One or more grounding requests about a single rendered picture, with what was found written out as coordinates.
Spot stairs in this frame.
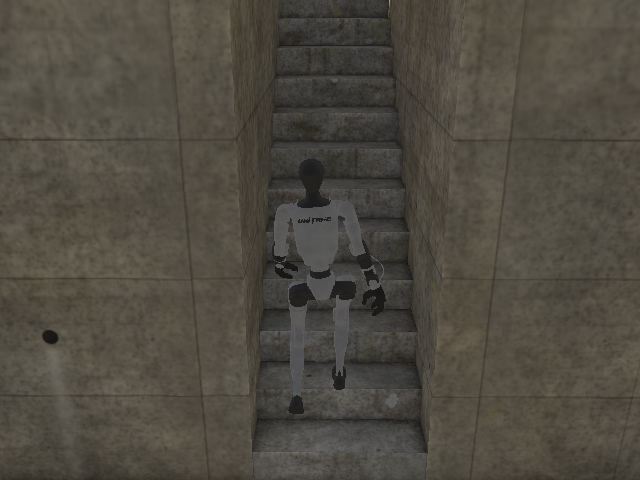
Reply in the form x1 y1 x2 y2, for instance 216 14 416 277
252 0 428 480

